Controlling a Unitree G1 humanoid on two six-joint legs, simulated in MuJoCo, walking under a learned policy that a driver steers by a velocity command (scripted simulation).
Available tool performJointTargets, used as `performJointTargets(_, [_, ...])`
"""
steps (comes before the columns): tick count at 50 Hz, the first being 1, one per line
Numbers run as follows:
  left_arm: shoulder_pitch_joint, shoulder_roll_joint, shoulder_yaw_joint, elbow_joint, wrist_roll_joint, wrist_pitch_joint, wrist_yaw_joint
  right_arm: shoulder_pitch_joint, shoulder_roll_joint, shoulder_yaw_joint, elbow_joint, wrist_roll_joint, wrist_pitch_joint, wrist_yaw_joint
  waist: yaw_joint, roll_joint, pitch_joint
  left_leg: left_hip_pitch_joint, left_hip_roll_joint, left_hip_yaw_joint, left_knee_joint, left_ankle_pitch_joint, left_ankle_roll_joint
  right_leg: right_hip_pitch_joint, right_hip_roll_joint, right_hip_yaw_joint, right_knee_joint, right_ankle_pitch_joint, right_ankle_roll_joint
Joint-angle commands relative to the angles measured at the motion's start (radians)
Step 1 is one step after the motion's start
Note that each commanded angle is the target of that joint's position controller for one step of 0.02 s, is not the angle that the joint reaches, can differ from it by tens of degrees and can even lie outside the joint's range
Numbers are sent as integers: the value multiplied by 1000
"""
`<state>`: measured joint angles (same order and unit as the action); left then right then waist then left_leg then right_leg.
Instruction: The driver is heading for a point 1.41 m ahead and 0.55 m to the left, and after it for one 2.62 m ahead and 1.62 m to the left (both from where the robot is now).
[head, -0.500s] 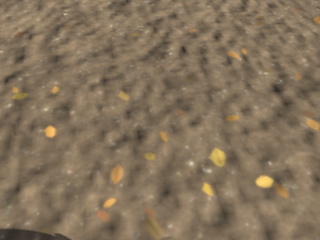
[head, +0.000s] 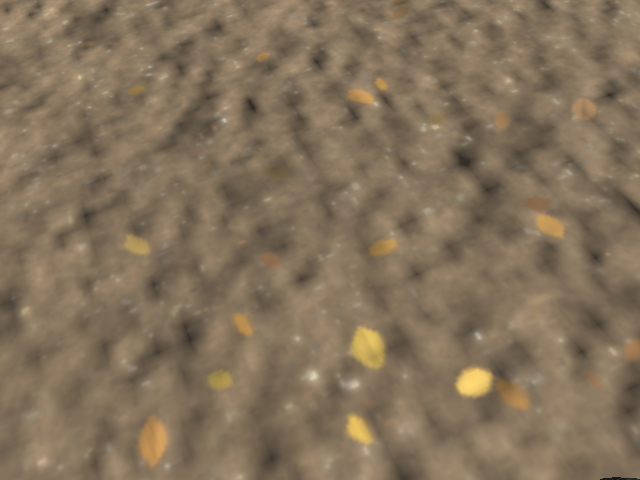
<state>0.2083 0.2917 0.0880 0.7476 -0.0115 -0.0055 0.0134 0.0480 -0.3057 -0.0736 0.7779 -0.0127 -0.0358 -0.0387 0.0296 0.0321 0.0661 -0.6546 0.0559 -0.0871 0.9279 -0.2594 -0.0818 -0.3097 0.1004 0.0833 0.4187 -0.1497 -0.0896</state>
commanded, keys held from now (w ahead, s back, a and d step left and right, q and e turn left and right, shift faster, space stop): e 0.02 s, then q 0.98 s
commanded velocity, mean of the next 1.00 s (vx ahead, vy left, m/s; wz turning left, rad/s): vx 0.03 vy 0.00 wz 0.30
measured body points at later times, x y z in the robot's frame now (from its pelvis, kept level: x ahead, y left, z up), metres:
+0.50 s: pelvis +0.07 +0.03 -0.01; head +0.11 +0.02 +0.43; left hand +0.16 +0.33 -0.12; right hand +0.27 -0.23 -0.12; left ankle +0.12 +0.16 -0.74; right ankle +0.03 -0.07 -0.74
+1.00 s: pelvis +0.07 +0.09 +0.00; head +0.11 +0.12 +0.44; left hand +0.10 +0.42 -0.11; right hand +0.33 -0.12 -0.09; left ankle +0.07 +0.19 -0.74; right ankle +0.11 -0.07 -0.66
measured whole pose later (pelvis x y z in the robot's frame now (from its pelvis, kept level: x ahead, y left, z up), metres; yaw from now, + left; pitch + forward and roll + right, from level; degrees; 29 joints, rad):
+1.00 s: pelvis +0.07 +0.09 +0.00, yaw +23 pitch +2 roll -1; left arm 0.13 0.33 0.09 0.72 0.01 0.01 0.04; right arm 0.15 -0.30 -0.07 0.65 0.00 0.02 0.00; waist -0.01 -0.02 0.07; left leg -0.34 -0.05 -0.05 0.48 -0.18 0.05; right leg -0.53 -0.02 0.04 1.10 -0.44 0.07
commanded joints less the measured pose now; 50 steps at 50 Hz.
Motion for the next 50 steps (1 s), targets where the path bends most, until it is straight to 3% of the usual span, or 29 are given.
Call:
performJointTargets(1, [-25,172,42,-76,-5,6,21,19,-71,-15,-52,5,3,3,-23,-129,-191,86,-30,-3,-110,83,-13,110,-240,220,-60,351,-140])
performJointTargets(7, [-26,69,-13,-42,25,6,13,39,-58,-2,-35,5,-15,35,-15,-151,-181,279,-16,38,-326,98,34,115,-265,199,25,385,-117])
performJointTargets(9, [8,47,-29,-17,30,-8,7,56,-66,1,-29,-10,-29,44,-31,-110,-164,441,6,10,-531,394,89,82,-207,170,61,265,-44])
performJointTargets(10, [70,52,-28,-10,55,-19,7,41,-135,-8,-45,-21,-30,40,24,-10,-182,511,106,-104,-495,710,135,64,-128,114,126,99,5])
performJointTargets(11, [144,63,-21,8,51,-22,10,11,-133,-4,-45,-25,-23,38,77,107,-204,518,162,-159,-463,747,240,53,-77,55,143,-114,51])
performJointTargets(12, [93,99,-17,4,51,-17,16,7,-109,-4,-48,-4,-14,43,41,133,-191,478,163,-204,-486,618,278,63,-71,22,146,-149,82])
performJointTargets(14, [17,117,-5,-10,30,4,28,20,-129,-11,-49,15,-3,50,9,131,-168,449,136,-240,-502,455,265,50,-63,-10,169,-137,83])
performJointTargets(16, [9,108,1,-21,23,23,32,40,-156,-22,-54,21,1,47,2,145,-166,438,146,-294,-504,450,274,38,-51,-25,187,-151,76])
performJointTargets(20, [30,65,4,-15,17,18,30,39,-147,-28,-75,27,23,24,1,138,-212,452,139,-332,-478,482,274,56,-43,-35,159,-159,63])
performJointTargets(22, [58,83,15,-7,17,17,28,-1,-129,-26,-103,35,37,18,11,62,-206,346,66,-259,-414,391,219,155,-104,-3,65,-27,38])
performJointTargets(23, [37,131,29,-8,19,22,32,-4,-106,-21,-122,41,40,21,-18,-68,-171,231,-23,-150,-344,252,166,193,-184,76,20,120,-6])
performJointTargets(24, [37,154,38,-16,29,25,34,-4,-102,-19,-126,38,39,27,-11,-185,-139,102,-108,-39,-234,39,110,242,-317,202,-36,299,-86])
performJointTargets(25, [9,137,32,-37,41,19,37,9,-109,-25,-126,27,37,33,-12,-234,-137,25,-107,9,-49,-283,79,273,-464,295,-54,481,-178])
performJointTargets(26, [4,118,23,-57,43,13,39,16,-139,-41,-119,25,38,37,-7,-151,-132,-16,-82,-15,129,-356,58,282,-504,304,-48,591,-221])
performJointTargets(27, [-29,115,20,-69,35,5,41,37,-136,-47,-109,32,48,37,-31,-89,-116,-39,-66,-33,204,-329,41,289,-481,244,-31,610,-205])
performJointTargets(28, [-57,120,22,-70,20,0,42,49,-112,-41,-104,35,57,36,-43,-77,-90,-66,-44,-33,184,-269,26,303,-437,172,-24,589,-165])
performJointTargets(31, [-15,145,30,-53,13,10,47,-5,-61,-19,-133,43,64,45,0,-138,-83,-55,-39,49,89,-145,-11,344,-365,38,-28,625,-128])
performJointTargets(34, [2,168,38,-53,13,26,50,-46,-47,-8,-175,46,64,67,25,-165,-108,54,-30,104,-68,-99,-4,340,-363,-36,-29,591,-120])
performJointTargets(39, [-19,195,47,-54,-13,18,30,12,-83,-31,-190,40,78,81,-7,-195,-121,264,-66,187,-315,-27,62,272,-384,-105,56,538,-74])
performJointTargets(40, [-31,187,45,-52,-21,10,27,69,-92,-41,-177,36,80,77,-40,-183,-137,366,-91,200,-423,58,91,235,-362,-142,137,540,-40])
performJointTargets(41, [10,162,39,-36,-18,-4,20,144,-136,-61,-164,30,80,63,-70,-115,-177,536,-83,136,-519,247,136,141,-310,-199,286,455,27])
performJointTargets(42, [0,109,20,-70,32,-14,14,216,-256,-89,-175,24,78,40,-79,121,-234,783,153,-199,-501,715,242,-154,-217,-236,578,-68,121])
performJointTargets(43, [-24,85,8,-113,48,-19,13,216,-301,-86,-193,-10,60,47,-78,224,-339,796,370,-515,-520,844,485,-325,-78,-91,800,-589,159])
performJointTargets(44, [-60,137,22,-102,20,-10,11,189,-234,-68,-195,-6,43,59,-106,83,-314,720,342,-431,-557,671,483,-341,-122,1,871,-558,160])
performJointTargets(45, [-75,144,25,-104,3,-2,15,132,-198,-57,-191,7,33,57,-72,72,-212,621,267,-325,-577,519,415,-347,-139,-2,846,-466,147])
performJointTargets(46, [-64,141,29,-85,12,5,27,83,-173,-52,-191,20,33,50,-43,26,-156,547,197,-266,-592,363,349,-340,-154,-3,781,-380,145])
performJointTargets(47, [-58,153,35,-84,24,13,37,45,-161,-47,-198,28,38,43,-26,44,-127,474,161,-234,-605,297,318,-306,-157,-3,724,-315,150])
performJointTargets(48, [-45,147,36,-82,29,15,37,33,-164,-45,-204,22,42,37,-12,67,-129,415,132,-214,-614,287,311,-250,-138,-16,721,-268,157])
performJointTargets(50, [-19,117,29,-79,24,11,35,41,-164,-46,-206,13,46,27,-6,90,-152,404,111,-208,-618,269,315,-221,-117,-18,659,-223,168])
